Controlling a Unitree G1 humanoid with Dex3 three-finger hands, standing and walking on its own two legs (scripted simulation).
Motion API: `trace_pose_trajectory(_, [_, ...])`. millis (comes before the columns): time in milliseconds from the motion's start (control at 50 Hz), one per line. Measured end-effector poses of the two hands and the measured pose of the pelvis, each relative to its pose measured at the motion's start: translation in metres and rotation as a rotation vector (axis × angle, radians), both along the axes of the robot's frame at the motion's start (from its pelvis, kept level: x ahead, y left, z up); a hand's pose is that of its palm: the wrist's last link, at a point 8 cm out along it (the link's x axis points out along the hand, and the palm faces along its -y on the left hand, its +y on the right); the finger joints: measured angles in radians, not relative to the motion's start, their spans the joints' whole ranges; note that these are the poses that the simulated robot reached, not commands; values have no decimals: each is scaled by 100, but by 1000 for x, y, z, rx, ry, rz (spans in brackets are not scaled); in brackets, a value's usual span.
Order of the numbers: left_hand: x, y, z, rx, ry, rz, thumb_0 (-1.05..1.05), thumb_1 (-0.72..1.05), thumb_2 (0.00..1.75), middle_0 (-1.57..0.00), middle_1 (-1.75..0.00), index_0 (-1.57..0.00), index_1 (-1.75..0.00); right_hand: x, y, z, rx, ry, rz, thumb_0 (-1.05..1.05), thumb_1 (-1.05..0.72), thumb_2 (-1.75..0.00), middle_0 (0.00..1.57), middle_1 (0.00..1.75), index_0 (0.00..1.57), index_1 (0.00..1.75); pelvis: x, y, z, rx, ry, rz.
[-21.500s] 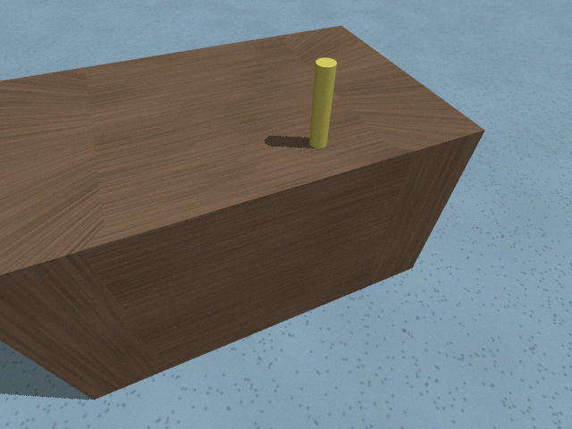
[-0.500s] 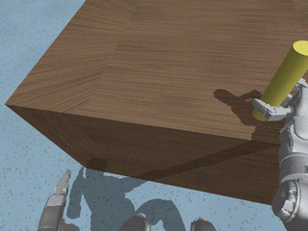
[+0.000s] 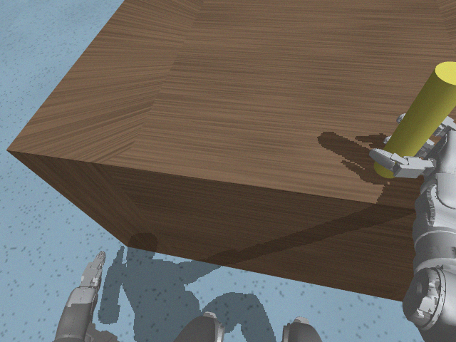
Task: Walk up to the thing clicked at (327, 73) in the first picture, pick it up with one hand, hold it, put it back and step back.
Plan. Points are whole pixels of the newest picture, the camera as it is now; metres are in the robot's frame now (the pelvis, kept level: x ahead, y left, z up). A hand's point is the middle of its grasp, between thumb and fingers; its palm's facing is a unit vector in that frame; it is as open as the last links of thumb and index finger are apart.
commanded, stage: open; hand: right
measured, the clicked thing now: (414, 130) +0.46 -0.23 +0.11
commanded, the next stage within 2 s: withdraw in 0.18 s
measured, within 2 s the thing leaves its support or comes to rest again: neither
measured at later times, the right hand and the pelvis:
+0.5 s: hand (417, 133) +0.48 -0.25 +0.08, palm faces +0.28 +0.96 +0.01, open 15.2 cm; pelvis +0.01 +0.00 +0.01, yaw +0 degrees
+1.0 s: hand out of the picture +0.45 -0.35 +0.18, palm faces +0.43 +0.86 -0.27, open 17.4 cm; pelvis +0.02 +0.00 +0.05, yaw +0 degrees
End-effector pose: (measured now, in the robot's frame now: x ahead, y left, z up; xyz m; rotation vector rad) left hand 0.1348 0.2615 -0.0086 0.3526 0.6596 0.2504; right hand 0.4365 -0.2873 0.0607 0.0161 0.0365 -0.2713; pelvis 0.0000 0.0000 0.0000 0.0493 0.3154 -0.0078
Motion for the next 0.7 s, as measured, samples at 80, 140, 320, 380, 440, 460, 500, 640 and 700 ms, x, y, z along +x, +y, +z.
trace_pose_trajectory(80, [-1, 0, 0, 1, 0, 2, -1, -52, 5, -6, -5, -7, -5, 0, 1, -1, 0, 4, 3, -1, 33, -48, 95, 76, 96, 76, 0, 0, 0, 0, 0, 0])
trace_pose_trajectory(140, [-1, 0, 0, 2, 0, 2, -1, -52, 5, -6, -5, -7, -5, 1, 1, -1, 1, 3, 2, -1, 35, -38, 87, 65, 88, 65, 0, 0, 0, 0, 2, 1])
trace_pose_trajectory(320, [1, 0, 0, -1, 5, 4, -1, -53, 6, -6, -5, -6, -5, 2, 1, -1, 0, 2, -1, -1, 37, -24, 59, 42, 60, 42, 2, 0, 1, 0, 2, 2])
trace_pose_trajectory(380, [3, -2, 2, -3, 1, -1, -1, -52, 5, -6, -5, -7, -5, 3, 1, 1, -1, -2, -1, -1, 36, -23, 49, 36, 49, 36, 3, 0, 1, 1, -1, 1])
trace_pose_trajectory(440, [7, -2, 9, -2, -18, -3, -1, -51, 5, -6, -5, -7, -5, 5, -1, 9, -6, -12, -4, -1, 35, -22, 40, 31, 40, 31, 5, 0, 4, 1, -10, 1])
trace_pose_trajectory(460, [7, -2, 11, 0, -22, -1, -1, -51, 4, -6, -5, -7, -5, 5, -2, 13, -6, -15, -7, -1, 34, -21, 37, 29, 37, 29, 6, -1, 5, 1, -14, 1])
trace_pose_trajectory(500, [6, -1, 14, -2, -20, 6, -1, -51, 4, -6, -5, -7, -5, 6, -7, 22, -8, -25, -15, -1, 35, -19, 32, 26, 32, 25, 8, -1, 8, 0, -24, 1])
trace_pose_trajectory(640, [5, -5, 4, -47, 27, 28, -1, -51, 4, -6, -5, -7, -4, 12, -34, 78, -42, -74, -46, -1, 41, -9, 17, 12, 16, 12, 13, -3, 19, -1, -54, -1])
trace_pose_trajectory(700, [7, -10, -2, -81, 45, 33, -1, -51, 3, -6, -5, -7, -4, 13, -45, 106, -55, -81, -46, -1, 45, -6, 13, 9, 12, 9, 15, -5, 25, -4, -67, -2])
